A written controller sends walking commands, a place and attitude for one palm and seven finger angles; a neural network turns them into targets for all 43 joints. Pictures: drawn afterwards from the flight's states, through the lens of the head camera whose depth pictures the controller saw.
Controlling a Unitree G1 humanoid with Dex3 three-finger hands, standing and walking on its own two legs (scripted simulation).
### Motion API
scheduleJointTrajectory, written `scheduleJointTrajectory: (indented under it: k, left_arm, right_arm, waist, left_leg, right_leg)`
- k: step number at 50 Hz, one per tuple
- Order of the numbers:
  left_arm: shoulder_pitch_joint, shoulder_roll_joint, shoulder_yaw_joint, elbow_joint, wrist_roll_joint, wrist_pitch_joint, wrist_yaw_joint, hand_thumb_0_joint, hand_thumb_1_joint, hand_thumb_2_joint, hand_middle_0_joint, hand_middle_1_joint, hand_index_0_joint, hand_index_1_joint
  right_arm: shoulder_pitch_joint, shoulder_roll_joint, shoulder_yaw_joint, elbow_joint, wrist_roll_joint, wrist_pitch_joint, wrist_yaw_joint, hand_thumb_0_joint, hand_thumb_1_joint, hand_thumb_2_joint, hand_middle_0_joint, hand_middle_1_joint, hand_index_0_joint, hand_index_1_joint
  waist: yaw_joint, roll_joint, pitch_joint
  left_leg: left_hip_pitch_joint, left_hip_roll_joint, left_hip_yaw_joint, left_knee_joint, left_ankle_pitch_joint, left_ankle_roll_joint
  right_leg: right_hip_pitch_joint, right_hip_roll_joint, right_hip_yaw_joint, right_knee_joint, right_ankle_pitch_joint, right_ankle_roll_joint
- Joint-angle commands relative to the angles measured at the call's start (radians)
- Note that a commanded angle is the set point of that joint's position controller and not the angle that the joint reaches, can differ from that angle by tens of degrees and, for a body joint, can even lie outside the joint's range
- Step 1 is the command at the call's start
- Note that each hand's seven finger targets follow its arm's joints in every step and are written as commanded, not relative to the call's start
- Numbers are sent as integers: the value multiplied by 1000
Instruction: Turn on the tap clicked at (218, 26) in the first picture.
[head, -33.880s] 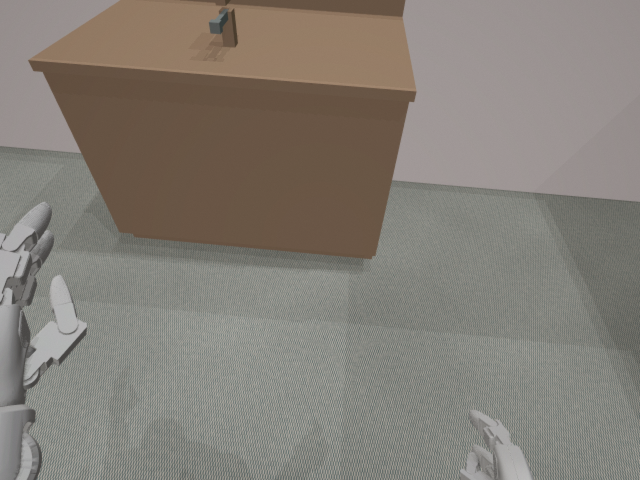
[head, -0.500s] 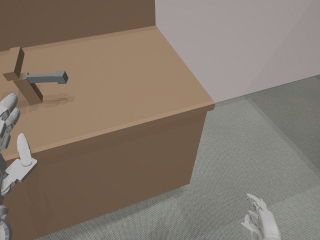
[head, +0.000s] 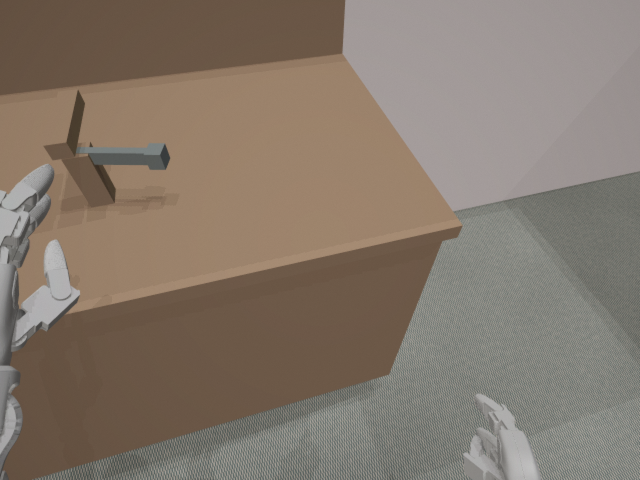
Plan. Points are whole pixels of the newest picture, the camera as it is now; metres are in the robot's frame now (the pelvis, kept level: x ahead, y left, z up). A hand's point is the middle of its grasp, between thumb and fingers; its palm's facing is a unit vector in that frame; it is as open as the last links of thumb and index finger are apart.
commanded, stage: come to a stop and stand still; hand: left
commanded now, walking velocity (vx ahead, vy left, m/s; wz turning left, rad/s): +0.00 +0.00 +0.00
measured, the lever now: (157, 156) +0.51 +0.31 +0.10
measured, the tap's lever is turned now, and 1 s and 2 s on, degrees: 74 74 74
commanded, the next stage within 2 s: look again from close up in 0.94 s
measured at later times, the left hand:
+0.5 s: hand (18, 294) +0.22 +0.31 +0.17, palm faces +0.46 -0.84 -0.30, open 7.4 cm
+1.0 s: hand (52, 284) +0.24 +0.30 +0.16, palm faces +0.40 -0.85 -0.34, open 7.4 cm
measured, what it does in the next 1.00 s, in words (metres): stands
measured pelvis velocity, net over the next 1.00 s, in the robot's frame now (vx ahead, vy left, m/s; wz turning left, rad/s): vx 0.02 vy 0.04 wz -0.01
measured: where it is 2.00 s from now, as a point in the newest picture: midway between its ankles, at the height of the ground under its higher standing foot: outside the picture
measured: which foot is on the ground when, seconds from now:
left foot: down 0.00-1.00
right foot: down 0.00-1.00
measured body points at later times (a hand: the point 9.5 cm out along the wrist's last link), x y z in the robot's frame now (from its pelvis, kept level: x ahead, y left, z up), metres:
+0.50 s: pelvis +0.00 +0.05 +0.00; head +0.00 +0.08 +0.45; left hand +0.19 +0.35 +0.19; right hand +0.17 -0.16 -0.07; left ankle +0.03 +0.13 -0.74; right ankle +0.03 -0.09 -0.74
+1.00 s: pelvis +0.02 +0.04 +0.00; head +0.04 +0.07 +0.45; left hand +0.21 +0.34 +0.18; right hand +0.20 -0.18 -0.07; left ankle +0.03 +0.13 -0.74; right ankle +0.03 -0.09 -0.74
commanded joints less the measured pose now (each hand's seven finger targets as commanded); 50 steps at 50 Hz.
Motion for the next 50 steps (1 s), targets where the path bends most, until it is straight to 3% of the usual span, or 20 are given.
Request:
scheduleJointTrajectory:
  k: [1, 2, 3, 5, 6, 8, 10, 11, 13, 16, 19, 21, 25, 29, 31, 32, 38, 42, 50]
  left_arm:
    - [-92, -23, 23, 116, -47, -137, -27, 0, 900, 900, -200, -300, -200, -300]
    - [-114, 11, 17, -34, -47, -158, -14, 0, 900, 900, -200, -300, -200, -300]
    - [-89, 16, 5, -99, -42, -161, -5, 0, 900, 900, -200, -300, -200, -300]
    - [-23, 47, 22, -187, -36, -159, 7, 0, 900, 900, -200, -300, -200, -300]
    - [24, 69, 55, -187, -36, -155, 17, 0, 900, 900, -200, -300, -200, -300]
    - [-10, 99, 105, -216, -23, -164, 25, 0, 900, 900, -200, -300, -200, -300]
    - [-33, 130, 163, -226, -18, -175, 32, 0, 900, 900, -200, -300, -200, -300]
    - [-69, 185, 214, -272, -16, -182, 38, 0, 900, 900, -200, -300, -200, -300]
    - [-78, 131, 184, -250, -17, -194, 34, 0, 900, 900, -200, -300, -200, -300]
    - [-90, 94, 146, -256, -15, -205, 24, 0, 900, 900, -200, -300, -200, -300]
    - [-79, 33, 80, -196, -6, -199, 19, 0, 900, 900, -200, -300, -200, -300]
    - [-100, 5, 43, -174, -1, -189, 14, 0, 900, 900, -200, -300, -200, -300]
    - [-128, 11, 38, -140, 6, -176, 17, 0, 900, 900, -200, -300, -200, -300]
    - [-130, 33, 62, -185, -5, -168, 15, 0, 900, 900, -200, -300, -200, -300]
    - [-112, 76, 105, -223, -10, -165, 19, 0, 900, 900, -200, -300, -200, -300]
    - [-105, 53, 89, -228, -15, -165, 18, 0, 900, 900, -200, -300, -200, -300]
    - [-34, 45, 90, -222, -29, -151, 19, 0, 900, 900, -200, -300, -200, -300]
    - [-17, 41, 84, -211, -30, -141, 22, 0, 900, 900, -200, -300, -200, -300]
    - [-25, 52, 85, -219, -34, -133, 31, 0, 900, 900, -200, -300, -200, -300]
  right_arm:
    - [-31, -113, -48, -161, 38, -98, 40, 0, -900, -900, 200, 300, 200, 300]
    - [-18, -134, -42, -159, 30, -100, 57, 0, -900, -900, 200, 300, 200, 300]
    - [-43, -135, -41, -162, 27, -105, 65, 0, -900, -900, 200, 300, 200, 300]
    - [-60, -134, -35, -172, 24, -111, 68, 0, -900, -900, 200, 300, 200, 300]
    - [-78, -138, -29, -174, 29, -112, 65, 0, -900, -900, 200, 300, 200, 300]
    - [-83, -142, -25, -190, 28, -113, 60, 0, -900, -900, 200, 300, 200, 300]
    - [-82, -141, -27, -193, 27, -116, 53, 0, -900, -900, 200, 300, 200, 300]
    - [-88, -139, -28, -193, 24, -117, 48, 0, -900, -900, 200, 300, 200, 300]
    - [-76, -132, -27, -187, 19, -127, 49, 0, -900, -900, 200, 300, 200, 300]
    - [-71, -127, -24, -173, 18, -147, 56, 0, -900, -900, 200, 300, 200, 300]
    - [-50, -132, -25, -148, 17, -157, 66, 0, -900, -900, 200, 300, 200, 300]
    - [-55, -131, -23, -141, 16, -157, 70, 0, -900, -900, 200, 300, 200, 300]
    - [-53, -130, -22, -136, 10, -137, 70, 0, -900, -900, 200, 300, 200, 300]
    - [-69, -122, -17, -155, 8, -118, 66, 0, -900, -900, 200, 300, 200, 300]
    - [-82, -121, -17, -164, 8, -109, 63, 0, -900, -900, 200, 300, 200, 300]
    - [-78, -119, -15, -166, 7, -103, 62, 0, -900, -900, 200, 300, 200, 300]
    - [-77, -123, -20, -178, 14, -81, 60, 0, -900, -900, 200, 300, 200, 300]
    - [-79, -128, -23, -177, 15, -68, 55, 0, -900, -900, 200, 300, 200, 300]
    - [-88, -131, -28, -178, 19, -57, 46, 0, -900, -900, 200, 300, 200, 300]
  waist:
    - [-6, 58, -154]
    - [-21, 92, -196]
    - [-11, 49, -185]
    - [-11, 1, -146]
    - [-14, 35, -112]
    - [-17, 28, -91]
    - [-19, 50, -88]
    - [-22, 83, -96]
    - [-26, 130, -110]
    - [-31, 127, -105]
    - [-34, 64, -89]
    - [-38, 82, -73]
    - [-36, 35, -84]
    - [-33, 50, -116]
    - [-31, 61, -140]
    - [-32, 72, -152]
    - [-32, 52, -172]
    - [-34, 52, -175]
    - [-32, 25, -146]
  left_leg:
    - [98, -34, 19, -30, 13, 7]
    - [101, -27, 1, -72, 35, 1]
    - [99, -15, -10, -86, 56, 8]
    - [34, 5, -46, -137, -72, 19]
    - [22, 22, -65, -181, -124, 25]
    - [-102, 55, -112, -259, -269, 38]
    - [-135, 74, -125, -278, -304, 53]
    - [-108, 77, -130, -282, -267, 51]
    - [-108, 78, -126, -268, -258, 53]
    - [-67, 63, -109, -250, -238, 40]
    - [-54, 52, -108, -228, -203, 32]
    - [-9, 37, -93, -227, -160, 17]
    - [7, 21, -82, -205, -99, 11]
    - [50, 2, -69, -188, 5, 0]
    - [80, -3, -65, -179, 69, -4]
    - [77, -2, -68, -176, 104, -7]
    - [105, -4, -58, -148, 218, -16]
    - [113, -3, -52, -139, 234, -15]
    - [85, -12, -54, -157, 112, -4]
  right_leg:
    - [35, -206, 270, -93, 168, -8]
    - [86, -170, 221, -68, 82, 1]
    - [83, -136, 202, -64, 25, 21]
    - [64, -108, 168, -71, -160, 23]
    - [48, -82, 147, -55, -186, 23]
    - [107, -46, 102, 22, -201, 33]
    - [139, -35, 87, 70, -149, 33]
    - [138, -28, 78, 82, -117, 32]
    - [163, -34, 80, 83, -87, 25]
    - [145, -32, 90, 48, -70, 22]
    - [129, -32, 109, 7, -44, 22]
    - [87, -27, 114, -15, -35, 23]
    - [93, -32, 126, -51, 3, 24]
    - [115, -29, 120, -55, 76, 22]
    - [125, -26, 111, -47, 117, 23]
    - [144, -29, 99, -37, 133, 24]
    - [159, -31, 93, -35, 210, 26]
    - [160, -38, 92, -40, 233, 27]
    - [154, -44, 108, -65, 169, 29]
